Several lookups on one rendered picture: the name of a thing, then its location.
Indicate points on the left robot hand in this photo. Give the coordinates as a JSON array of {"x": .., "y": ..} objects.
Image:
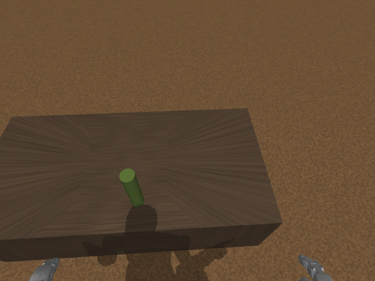
[{"x": 46, "y": 271}]

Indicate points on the right robot hand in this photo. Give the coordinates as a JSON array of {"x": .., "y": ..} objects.
[{"x": 314, "y": 269}]

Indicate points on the can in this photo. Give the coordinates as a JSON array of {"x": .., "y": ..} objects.
[{"x": 132, "y": 188}]

